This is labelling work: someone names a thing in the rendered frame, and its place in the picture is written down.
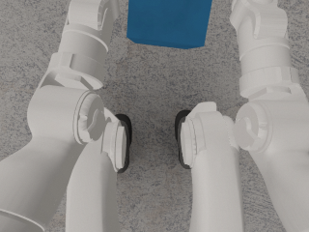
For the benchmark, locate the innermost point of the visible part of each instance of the robot right upper arm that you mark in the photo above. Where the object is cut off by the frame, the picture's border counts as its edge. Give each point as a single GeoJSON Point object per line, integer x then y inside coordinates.
{"type": "Point", "coordinates": [276, 135]}

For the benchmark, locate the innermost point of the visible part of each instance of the robot left foot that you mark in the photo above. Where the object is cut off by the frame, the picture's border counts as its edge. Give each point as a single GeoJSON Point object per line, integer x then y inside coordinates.
{"type": "Point", "coordinates": [125, 122]}

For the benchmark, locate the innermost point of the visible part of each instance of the right robot forearm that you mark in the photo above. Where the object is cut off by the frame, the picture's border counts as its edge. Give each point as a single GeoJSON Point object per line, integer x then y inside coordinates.
{"type": "Point", "coordinates": [264, 52]}

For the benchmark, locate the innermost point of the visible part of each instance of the robot left upper arm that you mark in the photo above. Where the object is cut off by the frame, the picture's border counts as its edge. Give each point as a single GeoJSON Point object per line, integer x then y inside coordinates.
{"type": "Point", "coordinates": [33, 180]}

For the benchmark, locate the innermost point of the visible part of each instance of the carton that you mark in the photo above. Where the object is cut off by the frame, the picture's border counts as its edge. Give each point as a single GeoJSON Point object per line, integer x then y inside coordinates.
{"type": "Point", "coordinates": [170, 23]}

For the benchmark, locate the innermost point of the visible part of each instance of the robot left thigh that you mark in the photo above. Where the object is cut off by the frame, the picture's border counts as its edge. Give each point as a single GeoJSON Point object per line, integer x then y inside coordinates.
{"type": "Point", "coordinates": [91, 204]}

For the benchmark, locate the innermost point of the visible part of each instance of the left robot forearm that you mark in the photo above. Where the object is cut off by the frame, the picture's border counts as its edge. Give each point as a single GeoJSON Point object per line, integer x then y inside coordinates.
{"type": "Point", "coordinates": [79, 62]}

